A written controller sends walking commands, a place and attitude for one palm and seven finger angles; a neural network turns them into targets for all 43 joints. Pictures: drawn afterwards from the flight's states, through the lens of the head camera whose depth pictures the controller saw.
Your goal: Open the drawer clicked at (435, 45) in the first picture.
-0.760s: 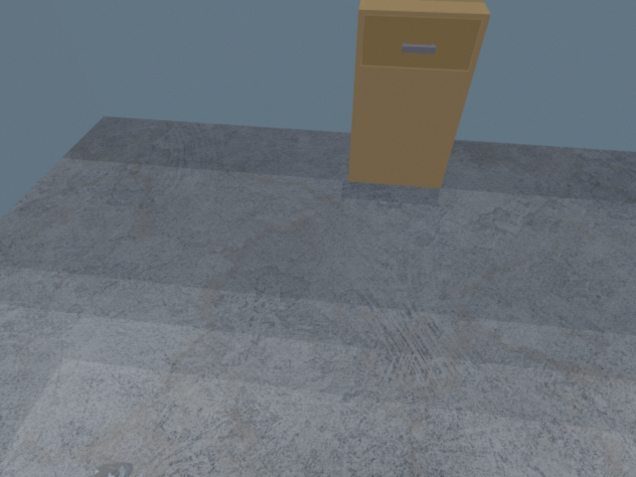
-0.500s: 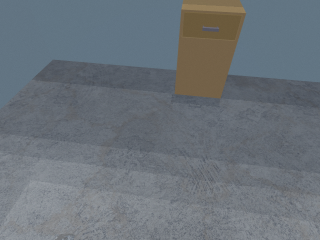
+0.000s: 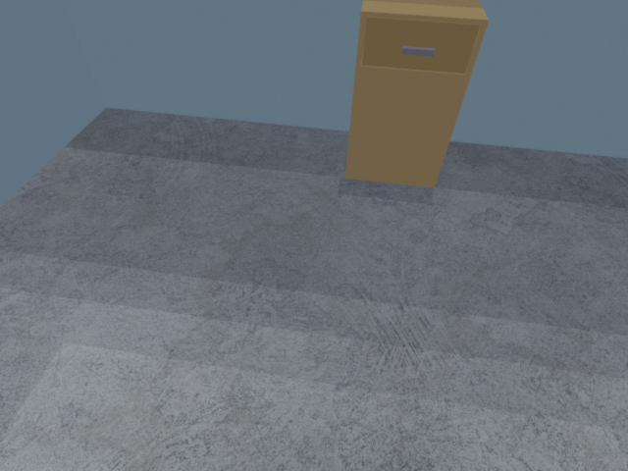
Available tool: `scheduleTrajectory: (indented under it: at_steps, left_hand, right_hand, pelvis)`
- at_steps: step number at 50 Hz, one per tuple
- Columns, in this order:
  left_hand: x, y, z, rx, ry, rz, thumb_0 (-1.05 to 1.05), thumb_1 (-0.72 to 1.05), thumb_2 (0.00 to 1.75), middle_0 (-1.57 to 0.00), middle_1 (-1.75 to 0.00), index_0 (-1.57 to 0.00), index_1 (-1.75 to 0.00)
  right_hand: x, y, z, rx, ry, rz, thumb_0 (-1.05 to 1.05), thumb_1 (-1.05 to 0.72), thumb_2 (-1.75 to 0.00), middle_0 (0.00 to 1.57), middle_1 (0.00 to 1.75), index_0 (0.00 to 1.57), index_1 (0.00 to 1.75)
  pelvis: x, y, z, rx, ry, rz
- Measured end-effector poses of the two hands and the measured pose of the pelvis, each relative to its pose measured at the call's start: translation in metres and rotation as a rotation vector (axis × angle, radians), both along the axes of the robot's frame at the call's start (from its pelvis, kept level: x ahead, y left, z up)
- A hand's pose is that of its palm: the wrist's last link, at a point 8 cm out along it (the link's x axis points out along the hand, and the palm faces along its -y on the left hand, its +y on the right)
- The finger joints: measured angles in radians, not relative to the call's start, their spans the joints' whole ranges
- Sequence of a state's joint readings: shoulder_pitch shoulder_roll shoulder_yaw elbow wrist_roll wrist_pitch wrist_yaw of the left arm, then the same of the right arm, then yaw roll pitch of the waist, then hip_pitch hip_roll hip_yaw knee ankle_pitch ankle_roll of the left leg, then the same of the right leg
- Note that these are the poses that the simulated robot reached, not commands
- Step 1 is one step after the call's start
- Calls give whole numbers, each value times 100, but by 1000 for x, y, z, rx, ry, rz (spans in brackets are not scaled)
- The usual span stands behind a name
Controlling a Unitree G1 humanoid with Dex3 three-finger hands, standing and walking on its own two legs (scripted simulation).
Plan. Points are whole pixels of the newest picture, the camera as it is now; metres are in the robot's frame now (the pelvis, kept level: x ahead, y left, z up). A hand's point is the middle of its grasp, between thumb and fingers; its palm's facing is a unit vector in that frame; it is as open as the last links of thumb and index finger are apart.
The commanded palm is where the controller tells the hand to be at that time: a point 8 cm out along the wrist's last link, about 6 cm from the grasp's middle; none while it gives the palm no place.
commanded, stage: stand and wait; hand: left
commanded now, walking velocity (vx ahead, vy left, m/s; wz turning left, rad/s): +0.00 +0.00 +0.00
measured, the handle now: (417, 49) +1.58 -0.30 -0.09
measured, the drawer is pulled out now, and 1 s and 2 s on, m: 0.00 0.00 0.00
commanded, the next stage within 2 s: look at it before walking up in 0.08 s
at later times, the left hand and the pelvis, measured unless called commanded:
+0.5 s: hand out of the picture +0.07 +0.25 -0.15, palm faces -0.03 -0.94 -0.34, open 7.4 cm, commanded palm none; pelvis +0.00 +0.01 +0.00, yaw +0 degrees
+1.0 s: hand out of the picture +0.06 +0.23 -0.17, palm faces -0.06 -0.96 -0.28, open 7.4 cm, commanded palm none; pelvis +0.02 +0.00 -0.01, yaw -4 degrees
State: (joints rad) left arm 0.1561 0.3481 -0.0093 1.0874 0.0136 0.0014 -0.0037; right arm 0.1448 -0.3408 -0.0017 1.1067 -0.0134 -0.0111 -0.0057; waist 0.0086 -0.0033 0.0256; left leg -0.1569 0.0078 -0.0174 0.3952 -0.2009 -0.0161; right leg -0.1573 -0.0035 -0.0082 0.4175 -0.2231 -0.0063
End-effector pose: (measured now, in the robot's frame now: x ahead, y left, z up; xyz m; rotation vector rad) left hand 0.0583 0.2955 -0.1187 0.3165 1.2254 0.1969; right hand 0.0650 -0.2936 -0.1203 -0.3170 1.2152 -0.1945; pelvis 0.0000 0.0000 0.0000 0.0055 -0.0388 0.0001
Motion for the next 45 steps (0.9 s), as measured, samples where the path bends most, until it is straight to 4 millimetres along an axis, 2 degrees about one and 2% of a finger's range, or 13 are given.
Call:
scheduleTrajectory:
  at_steps: [18,40,45]
  left_hand:
    - [8,1,0,-10,-14,-10,1,90,90,-21,-30,-21,-30]
    - [12,5,2,-2,-14,-4,1,90,90,-21,-30,-21,-30]
    - [8,-2,-4,-14,13,0,1,91,90,-21,-30,-21,-30]
  right_hand:
    - [8,9,1,10,-14,5,0,-90,-89,21,30,20,30]
    - [22,8,4,2,-26,17,0,-90,-89,21,30,20,30]
    - [18,14,-1,15,-22,1,0,-90,-90,20,30,20,30]
  pelvis:
    - [1,6,1,0,5,1]
    - [7,6,2,0,3,4]
    - [11,6,0,0,9,-23]
